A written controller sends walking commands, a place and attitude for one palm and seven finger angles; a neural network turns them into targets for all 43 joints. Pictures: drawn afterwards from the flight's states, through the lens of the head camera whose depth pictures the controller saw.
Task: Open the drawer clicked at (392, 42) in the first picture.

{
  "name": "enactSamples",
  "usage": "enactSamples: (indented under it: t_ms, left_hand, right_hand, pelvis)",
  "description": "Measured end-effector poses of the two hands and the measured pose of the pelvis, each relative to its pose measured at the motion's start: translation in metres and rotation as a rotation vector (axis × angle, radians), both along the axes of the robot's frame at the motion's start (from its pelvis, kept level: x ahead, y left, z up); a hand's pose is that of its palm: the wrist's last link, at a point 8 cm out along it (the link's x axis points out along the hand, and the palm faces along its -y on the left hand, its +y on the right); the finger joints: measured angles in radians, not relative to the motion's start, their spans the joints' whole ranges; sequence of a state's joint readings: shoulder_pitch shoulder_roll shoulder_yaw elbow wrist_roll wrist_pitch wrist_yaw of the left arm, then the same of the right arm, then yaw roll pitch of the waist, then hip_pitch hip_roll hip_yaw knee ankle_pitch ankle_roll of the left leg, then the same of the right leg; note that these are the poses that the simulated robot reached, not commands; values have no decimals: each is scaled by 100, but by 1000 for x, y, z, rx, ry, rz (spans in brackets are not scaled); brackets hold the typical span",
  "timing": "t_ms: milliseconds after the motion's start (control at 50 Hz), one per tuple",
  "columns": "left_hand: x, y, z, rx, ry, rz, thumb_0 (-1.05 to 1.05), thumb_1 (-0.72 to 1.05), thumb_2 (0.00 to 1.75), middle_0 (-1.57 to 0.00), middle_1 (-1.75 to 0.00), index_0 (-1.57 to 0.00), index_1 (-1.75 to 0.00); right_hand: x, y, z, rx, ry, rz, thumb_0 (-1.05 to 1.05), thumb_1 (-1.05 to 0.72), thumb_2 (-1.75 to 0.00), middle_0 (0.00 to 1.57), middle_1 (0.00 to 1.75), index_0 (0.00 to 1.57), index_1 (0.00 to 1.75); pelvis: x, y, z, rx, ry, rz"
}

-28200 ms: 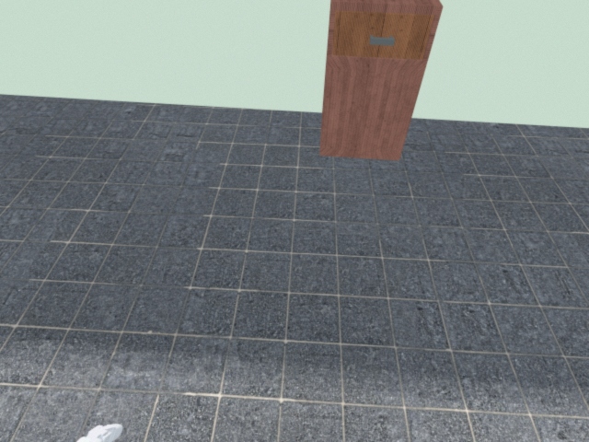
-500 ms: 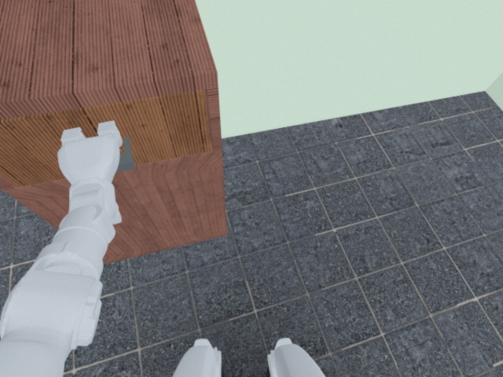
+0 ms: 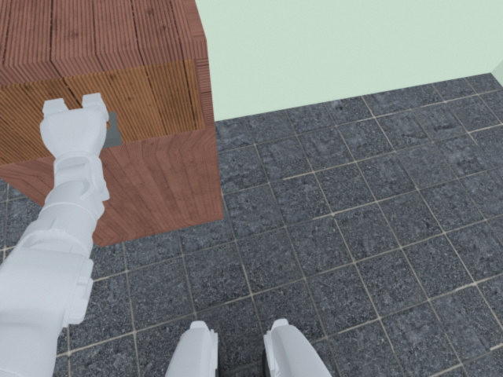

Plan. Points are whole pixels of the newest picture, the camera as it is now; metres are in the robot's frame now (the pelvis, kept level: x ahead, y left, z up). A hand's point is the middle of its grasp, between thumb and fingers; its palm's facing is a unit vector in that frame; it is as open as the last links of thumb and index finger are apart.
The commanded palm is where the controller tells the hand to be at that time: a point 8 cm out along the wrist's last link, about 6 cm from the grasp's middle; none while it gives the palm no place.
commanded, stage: lower the fingers behind the handle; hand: left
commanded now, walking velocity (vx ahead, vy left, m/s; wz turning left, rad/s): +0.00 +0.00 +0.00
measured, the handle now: (88, 131) +0.54 +0.26 -0.01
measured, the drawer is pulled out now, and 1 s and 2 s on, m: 0.00 0.00 0.00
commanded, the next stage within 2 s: lift the fingers back up to retry in 0.14 s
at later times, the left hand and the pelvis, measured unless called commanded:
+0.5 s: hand (87, 151) +0.49 +0.25 +0.00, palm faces -0.05 -0.04 -1.00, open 13.9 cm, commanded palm +0.47 +0.25 +0.06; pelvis +0.01 +0.00 +0.01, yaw -1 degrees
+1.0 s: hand (63, 135) +0.49 +0.27 +0.05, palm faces -0.06 -0.06 -1.00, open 13.8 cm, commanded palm +0.47 +0.26 +0.11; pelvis +0.05 +0.02 +0.06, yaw +0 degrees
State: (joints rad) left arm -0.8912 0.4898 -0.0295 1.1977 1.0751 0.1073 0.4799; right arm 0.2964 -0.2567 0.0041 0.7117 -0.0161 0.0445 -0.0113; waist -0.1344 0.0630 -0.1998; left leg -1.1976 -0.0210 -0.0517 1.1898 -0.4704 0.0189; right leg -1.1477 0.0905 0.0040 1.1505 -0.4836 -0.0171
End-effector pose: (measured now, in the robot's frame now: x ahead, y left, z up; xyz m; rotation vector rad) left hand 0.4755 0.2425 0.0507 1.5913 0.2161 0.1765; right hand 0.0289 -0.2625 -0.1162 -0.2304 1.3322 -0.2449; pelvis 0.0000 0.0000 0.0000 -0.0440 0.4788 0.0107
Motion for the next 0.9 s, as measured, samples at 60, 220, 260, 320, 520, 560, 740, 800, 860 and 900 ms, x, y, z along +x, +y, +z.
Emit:
enactSamples:
  t_ms: [60,220,260,320,520,560,740,800,860,900]
  left_hand:
    - [1,0,1,-3,22,0,0,-49,30,-29,-134,-32,-123]
    - [-2,3,2,-21,24,-36,0,-49,30,-27,-133,-32,-121]
    - [-2,4,1,-22,13,-46,0,-49,30,-28,-134,-32,-120]
    - [-2,5,0,-28,-6,-51,0,-49,30,-29,-135,-32,-120]
    - [-5,6,8,-71,20,-14,0,-49,30,-29,-125,-32,-120]
    - [-5,10,13,-74,21,-3,0,-49,30,-30,-123,-32,-120]
    - [-4,27,39,-66,33,-1,0,-49,30,-32,-121,-33,-120]
    - [-4,27,45,-80,35,-17,0,-49,30,-32,-121,-32,-120]
    - [-2,23,51,-92,26,-45,0,-49,30,-32,-120,-32,-120]
    - [-2,21,53,-91,24,-52,0,-49,30,-32,-120,-32,-120]
  right_hand:
    - [-3,0,0,1,-5,-7,0,-91,-89,20,30,20,30]
    - [-11,-1,-2,-1,3,-14,1,-91,-89,20,30,20,30]
    - [-11,-2,-3,-4,6,-12,1,-91,-89,20,30,20,30]
    - [-11,-3,-4,-8,11,-13,1,-91,-89,20,30,20,30]
    - [-3,4,16,-2,15,-40,1,-91,-89,20,30,20,30]
    - [-1,5,23,-5,17,-43,1,-91,-89,20,30,20,30]
    - [13,8,46,-17,22,-49,1,-91,-89,20,30,20,30]
    - [21,9,52,-20,13,-49,1,-91,-89,20,30,20,30]
    - [31,11,56,-20,-2,-46,1,-91,-89,20,30,20,30]
    - [37,12,58,-18,-13,-43,1,-91,-89,20,30,20,30]
  pelvis:
    - [-1,-1,0,2,-1,-2]
    - [0,-3,-2,3,-2,-7]
    - [-1,-3,-4,2,1,-6]
    - [-1,-2,-5,1,4,-6]
    - [9,3,17,0,-24,-9]
    - [14,4,22,-1,-32,-9]
    - [33,11,43,-7,-77,2]
    - [40,14,49,-8,-91,4]
    - [45,16,53,-9,-104,7]
    - [47,18,55,-8,-110,6]
